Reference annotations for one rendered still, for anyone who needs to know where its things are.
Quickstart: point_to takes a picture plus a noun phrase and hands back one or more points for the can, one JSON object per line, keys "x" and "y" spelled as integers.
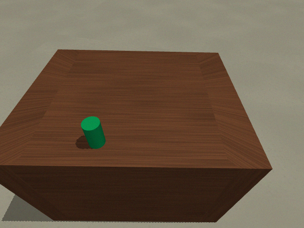
{"x": 93, "y": 131}

